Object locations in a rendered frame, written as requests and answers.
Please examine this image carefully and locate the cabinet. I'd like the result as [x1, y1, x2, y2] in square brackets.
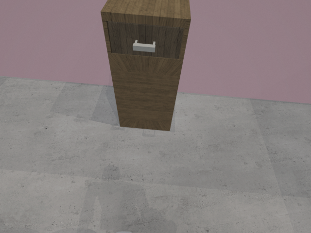
[101, 0, 191, 131]

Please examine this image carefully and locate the drawer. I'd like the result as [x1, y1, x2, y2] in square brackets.
[108, 21, 184, 59]

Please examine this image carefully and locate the handle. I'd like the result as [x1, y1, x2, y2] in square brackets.
[133, 40, 156, 52]

